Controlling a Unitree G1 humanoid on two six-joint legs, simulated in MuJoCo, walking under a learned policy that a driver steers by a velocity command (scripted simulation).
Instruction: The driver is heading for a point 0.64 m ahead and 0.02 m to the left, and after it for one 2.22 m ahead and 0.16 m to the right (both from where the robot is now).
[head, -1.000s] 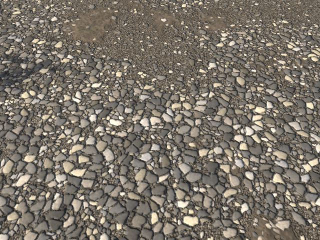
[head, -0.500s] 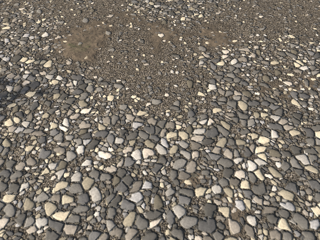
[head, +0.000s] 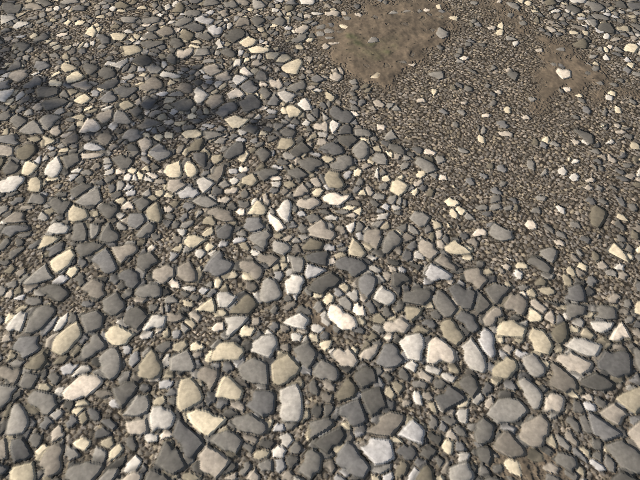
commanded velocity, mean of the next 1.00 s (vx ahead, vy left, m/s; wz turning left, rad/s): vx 0.43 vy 0.00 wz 0.17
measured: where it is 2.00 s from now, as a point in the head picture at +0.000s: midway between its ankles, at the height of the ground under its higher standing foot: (362, 432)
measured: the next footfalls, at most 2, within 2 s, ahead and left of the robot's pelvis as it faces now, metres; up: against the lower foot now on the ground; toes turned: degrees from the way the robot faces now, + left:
left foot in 0.02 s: +0.17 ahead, +0.10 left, -0.19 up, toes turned +6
right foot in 0.38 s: +0.44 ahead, -0.13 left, -0.19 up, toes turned +13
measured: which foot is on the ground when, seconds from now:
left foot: up 0.00-0.00, down 0.02-0.40, up 0.42-0.84, down 0.86-1.00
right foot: down 0.00-0.02, up 0.04-0.36, down 0.38-0.86, up 0.88-1.00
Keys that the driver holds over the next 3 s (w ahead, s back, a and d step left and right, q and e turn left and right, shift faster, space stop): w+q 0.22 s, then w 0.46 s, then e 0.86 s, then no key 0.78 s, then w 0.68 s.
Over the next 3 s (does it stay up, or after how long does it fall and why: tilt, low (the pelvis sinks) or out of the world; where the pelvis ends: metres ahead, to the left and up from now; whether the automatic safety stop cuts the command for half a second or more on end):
stays up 0.79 -0.06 -0.08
